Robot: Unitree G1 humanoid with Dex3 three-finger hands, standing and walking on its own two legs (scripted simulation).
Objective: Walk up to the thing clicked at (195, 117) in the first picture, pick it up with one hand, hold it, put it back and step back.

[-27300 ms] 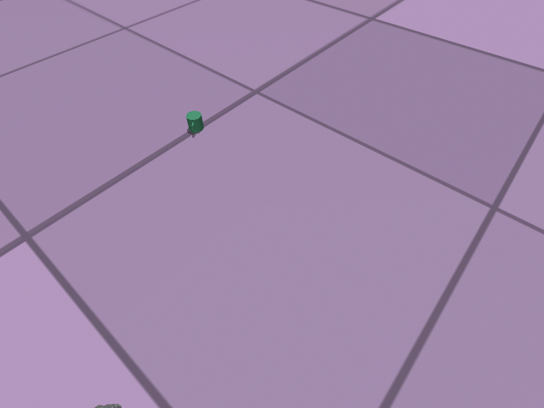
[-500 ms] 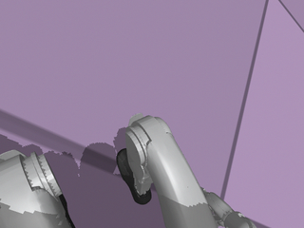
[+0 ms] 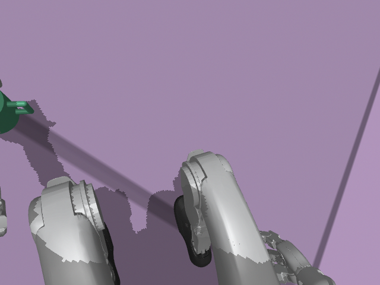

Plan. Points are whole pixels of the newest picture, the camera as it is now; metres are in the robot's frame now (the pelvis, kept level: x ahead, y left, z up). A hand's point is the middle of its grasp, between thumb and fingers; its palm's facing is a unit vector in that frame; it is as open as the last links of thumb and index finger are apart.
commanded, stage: settle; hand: left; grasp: from above
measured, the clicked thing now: out of the picture +0.47 +0.33 -0.22
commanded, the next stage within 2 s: lift in 0.26 s
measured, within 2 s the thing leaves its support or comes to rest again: neither
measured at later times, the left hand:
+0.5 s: hand out of the picture +0.45 +0.34 -0.12, palm faces -0.45 -0.10 -0.89, open 10.8 cm
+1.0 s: hand out of the picture +0.37 +0.34 +0.02, palm faces -0.44 -0.14 -0.89, open 10.8 cm
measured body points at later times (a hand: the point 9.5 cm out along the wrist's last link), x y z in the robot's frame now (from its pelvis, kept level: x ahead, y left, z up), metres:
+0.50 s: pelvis -0.01 +0.00 +0.03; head +0.22 +0.09 +0.40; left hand +0.47 +0.34 -0.06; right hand +0.06 -0.27 -0.07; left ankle +0.07 +0.14 -0.29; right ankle +0.10 -0.12 -0.29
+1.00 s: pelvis -0.01 +0.00 +0.13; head +0.17 +0.07 +0.53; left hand +0.39 +0.35 +0.07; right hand +0.12 -0.25 +0.01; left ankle +0.07 +0.14 -0.29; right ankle +0.10 -0.12 -0.29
